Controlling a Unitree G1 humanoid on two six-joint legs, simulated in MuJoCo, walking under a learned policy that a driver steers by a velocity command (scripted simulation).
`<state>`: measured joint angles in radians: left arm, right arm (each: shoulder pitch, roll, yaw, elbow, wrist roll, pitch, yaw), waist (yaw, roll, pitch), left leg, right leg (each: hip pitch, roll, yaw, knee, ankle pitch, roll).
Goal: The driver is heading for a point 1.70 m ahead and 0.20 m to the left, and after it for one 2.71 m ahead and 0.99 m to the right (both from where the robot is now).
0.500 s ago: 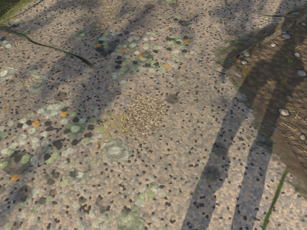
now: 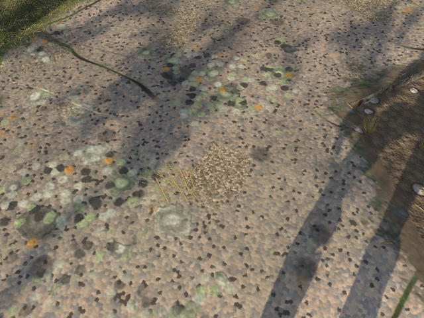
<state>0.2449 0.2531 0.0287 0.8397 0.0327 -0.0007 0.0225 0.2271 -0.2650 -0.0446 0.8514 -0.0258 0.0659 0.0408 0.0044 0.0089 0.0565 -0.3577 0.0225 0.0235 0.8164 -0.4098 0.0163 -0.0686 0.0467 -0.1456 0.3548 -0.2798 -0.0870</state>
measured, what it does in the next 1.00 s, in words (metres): walks ahead: left foot, then right foot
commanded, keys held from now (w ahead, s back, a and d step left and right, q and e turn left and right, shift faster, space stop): w+q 0.46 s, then w+e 0.54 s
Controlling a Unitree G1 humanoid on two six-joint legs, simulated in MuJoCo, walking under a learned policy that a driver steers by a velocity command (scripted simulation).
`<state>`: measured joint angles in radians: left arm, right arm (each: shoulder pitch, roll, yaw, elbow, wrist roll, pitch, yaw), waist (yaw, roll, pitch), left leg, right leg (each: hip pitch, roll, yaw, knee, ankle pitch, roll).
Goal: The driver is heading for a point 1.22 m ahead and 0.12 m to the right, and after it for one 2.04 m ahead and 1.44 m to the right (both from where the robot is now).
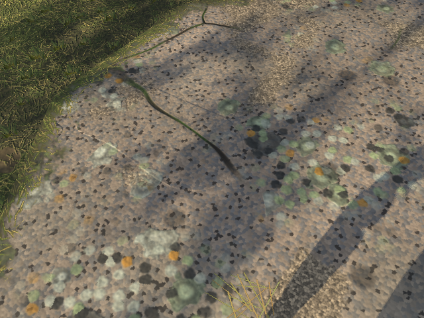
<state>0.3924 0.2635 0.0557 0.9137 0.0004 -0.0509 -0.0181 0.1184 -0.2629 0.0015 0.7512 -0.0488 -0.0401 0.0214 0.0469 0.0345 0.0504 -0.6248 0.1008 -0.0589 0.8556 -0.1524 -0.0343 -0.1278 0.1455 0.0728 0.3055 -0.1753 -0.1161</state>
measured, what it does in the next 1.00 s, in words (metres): walks ahead, turning right: left foot, then right foot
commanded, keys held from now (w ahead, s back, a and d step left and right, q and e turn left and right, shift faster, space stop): w+e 0.54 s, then w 0.06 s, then w+q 0.16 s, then q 0.24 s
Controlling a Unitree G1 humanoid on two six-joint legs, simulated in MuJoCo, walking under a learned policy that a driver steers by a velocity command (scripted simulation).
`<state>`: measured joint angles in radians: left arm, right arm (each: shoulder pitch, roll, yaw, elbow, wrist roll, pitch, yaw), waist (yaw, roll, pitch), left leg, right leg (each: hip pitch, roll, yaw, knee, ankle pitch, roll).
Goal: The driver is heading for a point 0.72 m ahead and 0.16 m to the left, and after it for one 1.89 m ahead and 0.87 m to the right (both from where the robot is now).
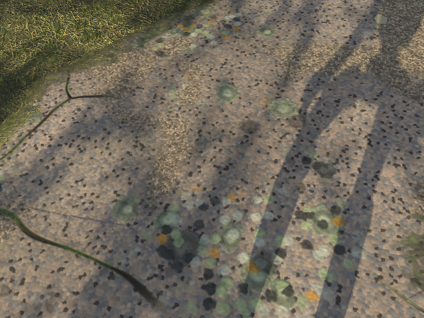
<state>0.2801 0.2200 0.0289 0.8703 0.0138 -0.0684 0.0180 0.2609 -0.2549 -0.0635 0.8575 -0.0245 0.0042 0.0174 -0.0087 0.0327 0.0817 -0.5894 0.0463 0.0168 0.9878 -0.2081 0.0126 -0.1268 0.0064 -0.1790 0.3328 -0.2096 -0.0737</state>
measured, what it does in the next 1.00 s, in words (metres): walks ahead, turning left: left foot, then right foot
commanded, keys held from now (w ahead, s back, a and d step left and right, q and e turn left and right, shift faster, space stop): q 0.10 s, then w+q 0.54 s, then w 0.36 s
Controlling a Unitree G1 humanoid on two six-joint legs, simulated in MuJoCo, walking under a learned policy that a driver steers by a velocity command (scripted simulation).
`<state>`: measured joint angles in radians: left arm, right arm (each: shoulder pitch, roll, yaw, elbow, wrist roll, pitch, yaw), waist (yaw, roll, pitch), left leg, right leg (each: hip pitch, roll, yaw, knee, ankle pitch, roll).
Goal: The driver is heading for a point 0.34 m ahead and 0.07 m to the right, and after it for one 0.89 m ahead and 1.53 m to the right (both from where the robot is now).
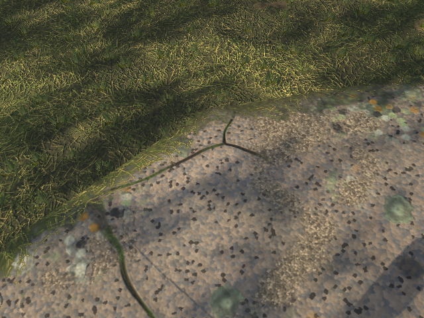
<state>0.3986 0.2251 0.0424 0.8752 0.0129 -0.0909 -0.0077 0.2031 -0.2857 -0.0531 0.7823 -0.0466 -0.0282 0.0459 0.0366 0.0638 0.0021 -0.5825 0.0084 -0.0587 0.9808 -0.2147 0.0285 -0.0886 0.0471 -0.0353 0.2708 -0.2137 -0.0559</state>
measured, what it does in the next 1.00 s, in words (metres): walks ahead, turning right: left foot, then right foot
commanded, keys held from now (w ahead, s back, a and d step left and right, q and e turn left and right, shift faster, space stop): w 0.04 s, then w+e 0.16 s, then e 0.80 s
